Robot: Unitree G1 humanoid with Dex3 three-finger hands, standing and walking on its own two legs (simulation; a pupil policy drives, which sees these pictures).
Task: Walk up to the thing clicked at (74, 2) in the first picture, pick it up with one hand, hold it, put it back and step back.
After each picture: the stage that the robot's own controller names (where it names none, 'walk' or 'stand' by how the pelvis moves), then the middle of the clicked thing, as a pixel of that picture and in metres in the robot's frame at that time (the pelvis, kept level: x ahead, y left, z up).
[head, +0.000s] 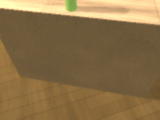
stand; out of the picture +0.90 +0.10 +0.12
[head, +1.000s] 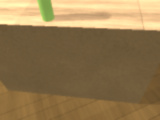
walk; out of the picture +0.79 +0.26 +0.13
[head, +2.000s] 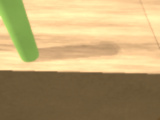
stand; (19, 29) +0.45 +0.24 +0.15
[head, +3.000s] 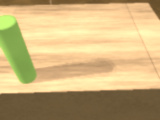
stand; (17, 54) +0.40 +0.24 +0.12
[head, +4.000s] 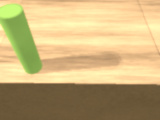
stand; (23, 44) +0.43 +0.22 +0.12
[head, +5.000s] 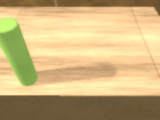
stand; (18, 56) +0.39 +0.23 +0.12
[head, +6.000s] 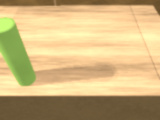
stand; (16, 56) +0.39 +0.24 +0.11
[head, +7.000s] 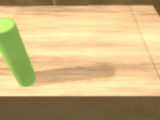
stand; (16, 57) +0.38 +0.24 +0.11
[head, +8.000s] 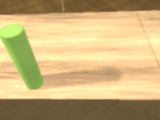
rise first; (25, 61) +0.38 +0.24 +0.12
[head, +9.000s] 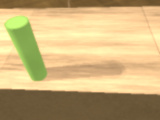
go down; (29, 52) +0.41 +0.24 +0.12
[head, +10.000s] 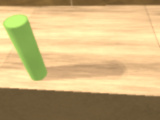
go down; (29, 52) +0.40 +0.24 +0.12
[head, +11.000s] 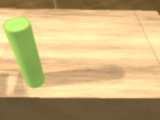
go down; (27, 57) +0.39 +0.21 +0.13
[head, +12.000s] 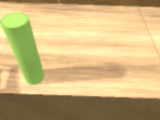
close in; (26, 53) +0.39 +0.21 +0.13
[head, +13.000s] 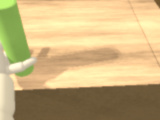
close; (14, 42) +0.42 +0.22 +0.15
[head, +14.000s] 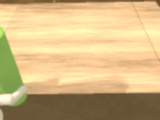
lift; (4, 71) +0.30 +0.24 +0.16
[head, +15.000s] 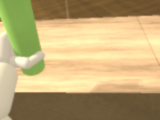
lift; (22, 32) +0.32 +0.17 +0.29
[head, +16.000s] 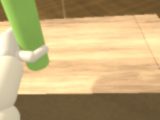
hold; (26, 27) +0.34 +0.17 +0.29
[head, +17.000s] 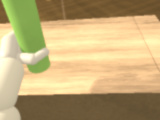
hold; (28, 30) +0.35 +0.16 +0.29
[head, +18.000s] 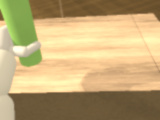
crouch; (20, 24) +0.38 +0.19 +0.29
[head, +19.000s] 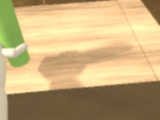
lower; (8, 29) +0.45 +0.23 +0.20
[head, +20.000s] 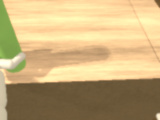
lower; (3, 38) +0.42 +0.24 +0.16
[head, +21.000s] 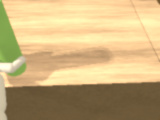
lower; (3, 41) +0.41 +0.25 +0.16
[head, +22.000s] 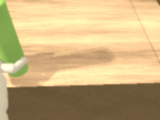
lower; (6, 42) +0.41 +0.24 +0.15
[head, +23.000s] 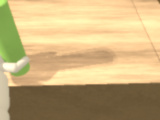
lower; (8, 42) +0.41 +0.24 +0.15
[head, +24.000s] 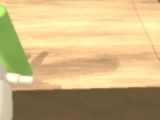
withdraw; (9, 50) +0.38 +0.23 +0.15
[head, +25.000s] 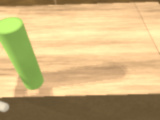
sink last; (23, 58) +0.37 +0.21 +0.14
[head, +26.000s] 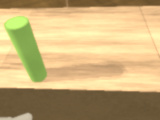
stand; (29, 53) +0.40 +0.23 +0.12
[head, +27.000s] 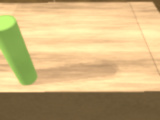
stand; (17, 55) +0.38 +0.24 +0.12
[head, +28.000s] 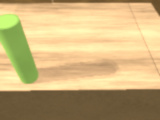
stand; (19, 54) +0.39 +0.23 +0.12
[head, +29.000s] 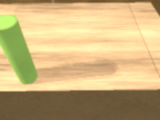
stand; (18, 54) +0.39 +0.24 +0.12
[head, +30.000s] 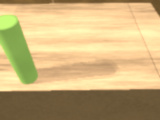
stand; (18, 54) +0.39 +0.23 +0.12
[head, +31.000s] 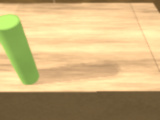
walk; (20, 54) +0.39 +0.23 +0.12
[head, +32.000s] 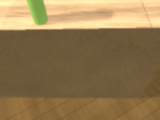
walk; out of the picture +0.66 +0.24 +0.14
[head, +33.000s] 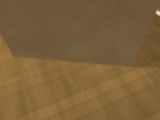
walk; out of the picture +1.07 +0.20 +0.14
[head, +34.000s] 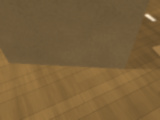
stand; out of the picture +1.10 +0.24 +0.13
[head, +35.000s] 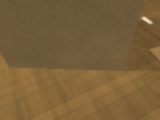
stand; out of the picture +1.11 +0.26 +0.12
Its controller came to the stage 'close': yes
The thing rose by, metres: 0.19
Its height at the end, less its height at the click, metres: +0.00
